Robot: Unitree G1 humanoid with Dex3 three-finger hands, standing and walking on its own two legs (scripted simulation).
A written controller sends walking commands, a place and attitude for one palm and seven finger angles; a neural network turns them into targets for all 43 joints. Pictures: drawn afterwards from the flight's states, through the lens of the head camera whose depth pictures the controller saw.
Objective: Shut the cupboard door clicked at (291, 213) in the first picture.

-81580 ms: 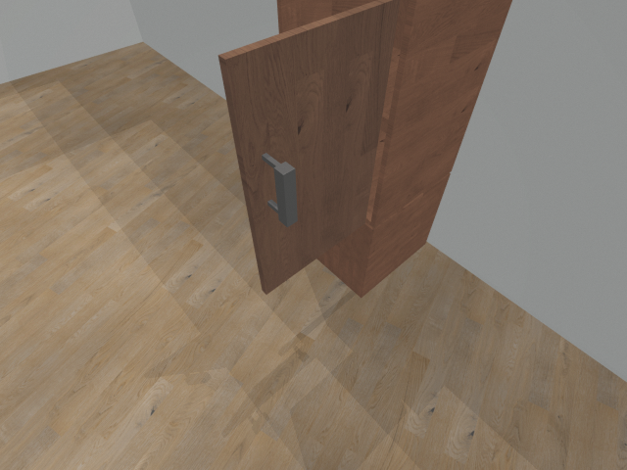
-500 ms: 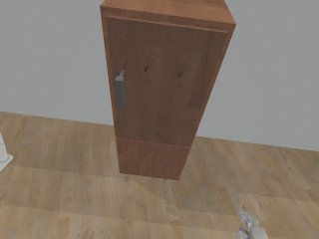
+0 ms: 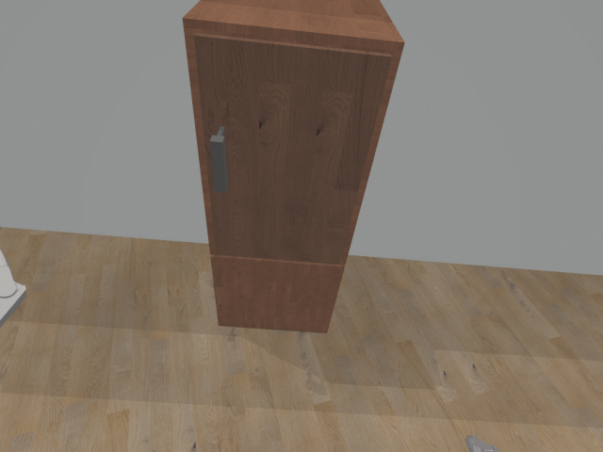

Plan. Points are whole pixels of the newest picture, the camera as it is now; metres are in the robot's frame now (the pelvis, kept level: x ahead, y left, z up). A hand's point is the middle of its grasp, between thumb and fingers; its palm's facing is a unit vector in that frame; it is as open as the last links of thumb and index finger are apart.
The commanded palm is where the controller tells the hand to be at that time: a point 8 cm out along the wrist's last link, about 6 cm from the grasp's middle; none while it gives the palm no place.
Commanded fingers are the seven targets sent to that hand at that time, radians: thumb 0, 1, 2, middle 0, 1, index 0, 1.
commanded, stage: stop stepping back and stand still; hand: left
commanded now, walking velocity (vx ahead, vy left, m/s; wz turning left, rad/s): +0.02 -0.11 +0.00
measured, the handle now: (221, 159) +0.69 +0.21 +0.02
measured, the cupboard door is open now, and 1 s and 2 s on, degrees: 0 0 0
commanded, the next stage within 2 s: let the arm hang, fingers relaxed in 0.50 s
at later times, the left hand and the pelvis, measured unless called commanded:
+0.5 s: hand (2, 327) +0.18 +0.29 +0.17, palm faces +0.49 -0.79 -0.38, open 7.4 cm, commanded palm +0.11 +0.32 +0.19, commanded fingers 0.00 0.90 0.90 -0.20 -0.30 -0.20 -0.30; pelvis -0.02 +0.01 +0.01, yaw +0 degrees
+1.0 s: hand out of the picture -0.06 +0.18 -0.17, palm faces +0.05 -0.99 -0.14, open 7.1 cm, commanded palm none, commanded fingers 0.00 0.90 0.90 -0.20 -0.30 -0.20 -0.30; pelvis -0.04 +0.01 +0.01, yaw +2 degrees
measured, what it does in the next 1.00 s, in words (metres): steps on the spot: left foot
